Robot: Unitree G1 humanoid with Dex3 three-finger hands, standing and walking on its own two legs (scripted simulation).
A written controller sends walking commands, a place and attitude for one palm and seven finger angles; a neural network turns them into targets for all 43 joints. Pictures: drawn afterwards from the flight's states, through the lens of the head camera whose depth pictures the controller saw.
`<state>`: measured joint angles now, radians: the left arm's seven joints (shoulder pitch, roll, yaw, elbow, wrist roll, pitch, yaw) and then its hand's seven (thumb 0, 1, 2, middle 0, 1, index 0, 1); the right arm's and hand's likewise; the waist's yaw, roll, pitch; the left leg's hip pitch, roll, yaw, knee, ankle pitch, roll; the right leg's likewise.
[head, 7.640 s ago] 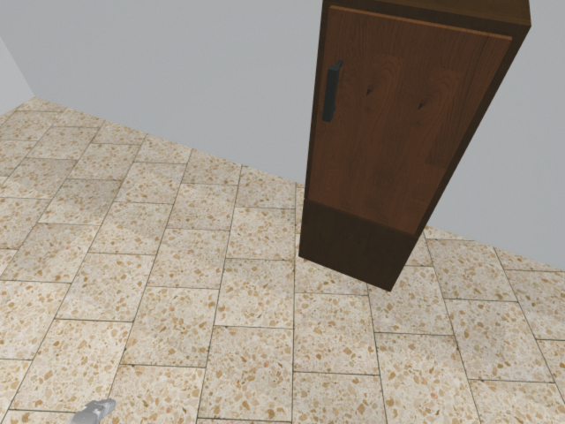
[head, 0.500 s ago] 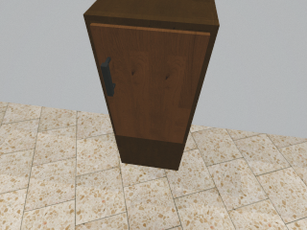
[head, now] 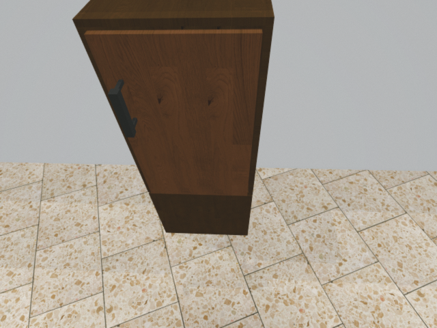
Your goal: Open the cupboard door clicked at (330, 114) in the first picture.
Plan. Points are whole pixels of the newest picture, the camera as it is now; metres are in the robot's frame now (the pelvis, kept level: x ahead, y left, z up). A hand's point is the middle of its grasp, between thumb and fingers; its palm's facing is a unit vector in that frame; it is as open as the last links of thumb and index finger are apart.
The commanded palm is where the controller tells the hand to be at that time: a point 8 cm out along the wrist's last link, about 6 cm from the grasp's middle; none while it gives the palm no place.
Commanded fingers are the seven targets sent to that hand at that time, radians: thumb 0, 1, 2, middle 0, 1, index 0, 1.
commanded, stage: look again from close up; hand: left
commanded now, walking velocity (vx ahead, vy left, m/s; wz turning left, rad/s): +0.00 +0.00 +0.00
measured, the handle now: (125, 109) +0.58 +0.24 +0.06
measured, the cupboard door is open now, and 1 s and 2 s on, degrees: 0 0 0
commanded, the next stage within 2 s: shuffle to correct the standing spot in 0.40 s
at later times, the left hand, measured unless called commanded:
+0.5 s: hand out of the picture +0.00 +0.17 -0.15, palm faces +0.06 -0.98 -0.20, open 7.3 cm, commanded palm none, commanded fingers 0.00 0.90 0.90 -0.20 -0.30 -0.20 -0.30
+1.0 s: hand out of the picture +0.00 +0.23 -0.16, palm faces +0.00 -0.98 -0.19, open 7.4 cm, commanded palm none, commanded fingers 0.00 0.90 0.90 -0.20 -0.30 -0.20 -0.30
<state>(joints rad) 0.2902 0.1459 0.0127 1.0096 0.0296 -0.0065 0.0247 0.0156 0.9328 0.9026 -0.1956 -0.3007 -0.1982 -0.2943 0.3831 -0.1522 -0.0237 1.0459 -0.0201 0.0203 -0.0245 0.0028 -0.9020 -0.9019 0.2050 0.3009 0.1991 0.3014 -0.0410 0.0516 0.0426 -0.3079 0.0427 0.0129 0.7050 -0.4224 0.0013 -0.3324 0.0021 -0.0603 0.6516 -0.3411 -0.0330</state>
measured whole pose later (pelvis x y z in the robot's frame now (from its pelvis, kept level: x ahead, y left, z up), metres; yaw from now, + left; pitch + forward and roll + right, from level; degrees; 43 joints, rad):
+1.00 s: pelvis +0.00 +0.06 +0.02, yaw -2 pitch -1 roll -1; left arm 0.34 0.13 0.05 1.06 0.04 0.04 0.03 0.01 0.91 0.90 -0.20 -0.30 -0.20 -0.29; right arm 0.47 -0.15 -0.02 1.10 -0.02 0.02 -0.03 0.00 -0.91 -0.90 0.20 0.30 0.19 0.30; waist -0.03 0.01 -0.01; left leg -0.19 -0.06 0.17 0.43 -0.24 0.13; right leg -0.38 -0.06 -0.05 0.92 -0.38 -0.03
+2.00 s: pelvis -0.04 +0.12 +0.01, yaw +1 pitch -4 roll -2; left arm 0.45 0.11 0.00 1.09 0.03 0.01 0.04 0.01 0.91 0.90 -0.19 -0.30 -0.20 -0.29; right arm 0.27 -0.18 0.00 1.02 -0.01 0.02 -0.03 0.00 -0.92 -0.90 0.20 0.30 0.20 0.30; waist 0.02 0.01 0.02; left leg -0.19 -0.14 0.16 0.40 -0.18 0.09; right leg -0.27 -0.05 -0.09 0.48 -0.17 -0.01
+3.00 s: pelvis -0.11 +0.23 +0.02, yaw -1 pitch -1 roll +1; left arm 0.24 0.17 0.03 0.97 0.01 -0.02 0.03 0.00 0.96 0.90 -0.20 -0.30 -0.20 -0.29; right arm 0.30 -0.17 -0.02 1.04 -0.01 0.01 -0.03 0.00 -0.91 -0.90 0.20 0.30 0.20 0.30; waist -0.02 -0.02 0.07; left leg -0.32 0.01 0.05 0.62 -0.31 -0.02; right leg -0.10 0.03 -0.04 0.46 -0.34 -0.06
